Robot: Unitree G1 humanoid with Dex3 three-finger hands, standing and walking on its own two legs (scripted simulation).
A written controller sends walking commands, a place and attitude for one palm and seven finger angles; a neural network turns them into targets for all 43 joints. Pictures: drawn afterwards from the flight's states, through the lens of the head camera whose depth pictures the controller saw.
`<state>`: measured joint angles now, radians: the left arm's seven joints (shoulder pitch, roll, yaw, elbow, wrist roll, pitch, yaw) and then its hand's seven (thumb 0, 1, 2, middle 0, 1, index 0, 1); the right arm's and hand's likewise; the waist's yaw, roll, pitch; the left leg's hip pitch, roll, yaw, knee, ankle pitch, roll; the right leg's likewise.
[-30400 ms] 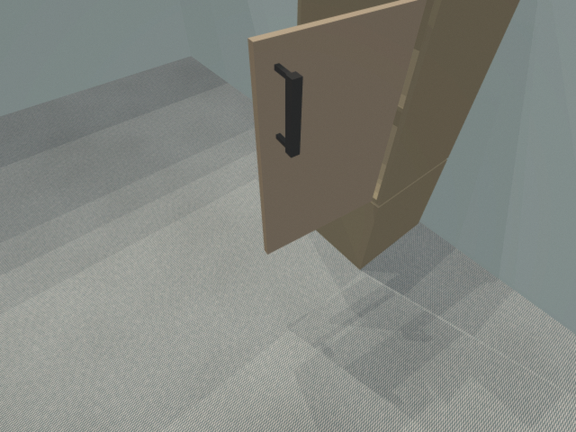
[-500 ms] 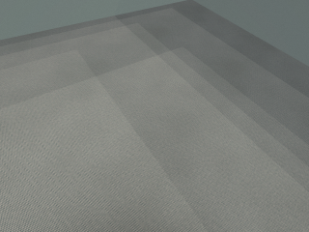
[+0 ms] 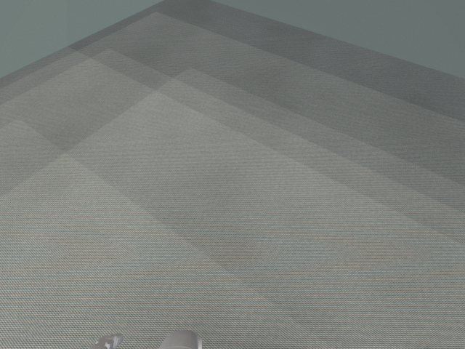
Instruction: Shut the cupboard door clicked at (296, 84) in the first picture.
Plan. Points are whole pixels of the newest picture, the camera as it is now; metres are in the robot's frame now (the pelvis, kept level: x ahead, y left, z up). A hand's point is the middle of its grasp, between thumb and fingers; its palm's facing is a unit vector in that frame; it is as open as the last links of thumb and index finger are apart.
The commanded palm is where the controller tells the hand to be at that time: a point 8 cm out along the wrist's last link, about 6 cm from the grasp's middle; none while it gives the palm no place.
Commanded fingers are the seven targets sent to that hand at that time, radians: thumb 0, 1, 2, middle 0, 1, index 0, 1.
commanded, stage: turn to face it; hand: left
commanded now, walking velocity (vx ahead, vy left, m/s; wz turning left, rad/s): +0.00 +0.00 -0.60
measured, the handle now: out of the picture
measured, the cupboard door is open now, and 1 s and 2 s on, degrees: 51 51 51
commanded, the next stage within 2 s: take the last steps up to it in 2.00 s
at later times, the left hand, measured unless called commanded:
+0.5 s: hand (137, 317) +0.20 +0.21 -0.16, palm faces -0.29 -0.94 -0.20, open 7.4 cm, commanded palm none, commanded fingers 0.00 0.90 0.90 -0.20 -0.30 -0.20 -0.30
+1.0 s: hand (164, 300) +0.24 +0.16 -0.18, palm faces -0.53 -0.83 -0.19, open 7.4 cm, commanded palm none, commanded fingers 0.00 0.90 0.90 -0.20 -0.30 -0.20 -0.30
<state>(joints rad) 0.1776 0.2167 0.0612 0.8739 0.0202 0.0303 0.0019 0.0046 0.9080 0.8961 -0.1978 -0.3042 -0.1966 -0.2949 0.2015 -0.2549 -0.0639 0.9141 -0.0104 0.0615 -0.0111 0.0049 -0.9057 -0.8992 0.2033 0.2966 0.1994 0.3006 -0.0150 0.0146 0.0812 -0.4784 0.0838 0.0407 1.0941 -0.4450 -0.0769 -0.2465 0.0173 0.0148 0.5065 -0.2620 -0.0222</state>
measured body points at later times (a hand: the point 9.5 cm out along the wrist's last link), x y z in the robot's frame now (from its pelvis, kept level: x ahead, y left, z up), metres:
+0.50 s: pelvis +0.03 +0.04 +0.00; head +0.07 +0.05 +0.45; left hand +0.21 +0.26 -0.14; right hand +0.00 -0.22 -0.13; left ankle +0.06 +0.15 -0.74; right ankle -0.02 -0.09 -0.69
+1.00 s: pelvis +0.06 +0.04 -0.01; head +0.11 +0.04 +0.44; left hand +0.26 +0.21 -0.16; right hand -0.02 -0.22 -0.13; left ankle +0.13 +0.13 -0.74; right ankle -0.02 -0.07 -0.71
